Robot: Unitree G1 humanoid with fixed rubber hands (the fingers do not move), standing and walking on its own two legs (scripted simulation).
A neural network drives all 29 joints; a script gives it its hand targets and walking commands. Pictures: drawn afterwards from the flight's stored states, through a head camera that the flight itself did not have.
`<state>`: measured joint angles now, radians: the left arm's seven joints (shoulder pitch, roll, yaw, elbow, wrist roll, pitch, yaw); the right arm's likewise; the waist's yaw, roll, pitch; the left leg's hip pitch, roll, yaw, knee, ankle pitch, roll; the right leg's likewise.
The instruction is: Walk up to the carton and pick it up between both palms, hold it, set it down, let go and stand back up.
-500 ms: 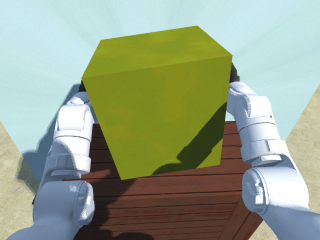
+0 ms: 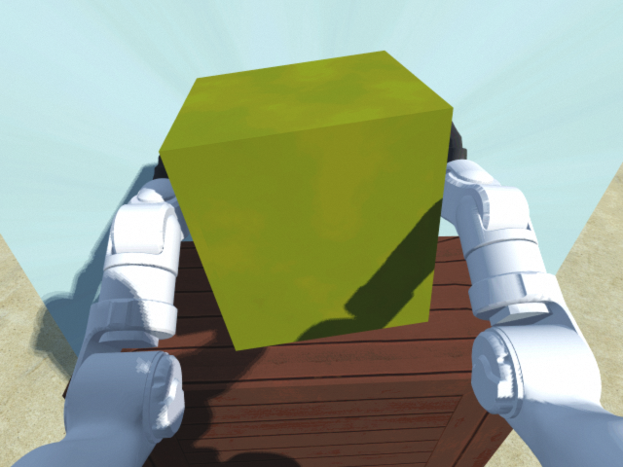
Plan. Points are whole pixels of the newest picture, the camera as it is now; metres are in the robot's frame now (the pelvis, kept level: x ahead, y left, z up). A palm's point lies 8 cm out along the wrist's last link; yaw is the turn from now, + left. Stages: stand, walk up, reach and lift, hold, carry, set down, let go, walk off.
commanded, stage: hold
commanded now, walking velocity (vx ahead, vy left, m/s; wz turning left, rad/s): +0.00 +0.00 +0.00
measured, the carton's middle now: (311, 198) +0.40 +0.01 +0.21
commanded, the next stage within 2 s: none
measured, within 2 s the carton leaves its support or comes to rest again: neither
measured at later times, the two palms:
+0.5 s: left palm (168, 193) +0.38 +0.18 +0.23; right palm (447, 171) +0.39 -0.16 +0.25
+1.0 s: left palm (169, 193) +0.38 +0.18 +0.23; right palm (447, 171) +0.39 -0.16 +0.25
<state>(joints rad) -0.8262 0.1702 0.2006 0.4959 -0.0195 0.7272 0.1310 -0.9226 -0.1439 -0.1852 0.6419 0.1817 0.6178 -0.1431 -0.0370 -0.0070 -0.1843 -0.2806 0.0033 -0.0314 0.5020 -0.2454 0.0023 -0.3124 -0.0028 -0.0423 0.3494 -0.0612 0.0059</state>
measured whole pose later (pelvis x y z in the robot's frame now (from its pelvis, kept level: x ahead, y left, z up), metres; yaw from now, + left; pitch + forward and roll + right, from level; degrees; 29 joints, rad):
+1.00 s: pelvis +0.00 +0.00 +0.00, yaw +0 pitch +1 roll -1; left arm -0.83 0.17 0.21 0.50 -0.02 0.74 0.13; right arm -0.94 -0.14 -0.19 0.68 0.18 0.61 -0.14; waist -0.04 -0.01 -0.18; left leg -0.28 0.00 -0.03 0.50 -0.24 0.00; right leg -0.31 0.00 -0.04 0.35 -0.06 0.00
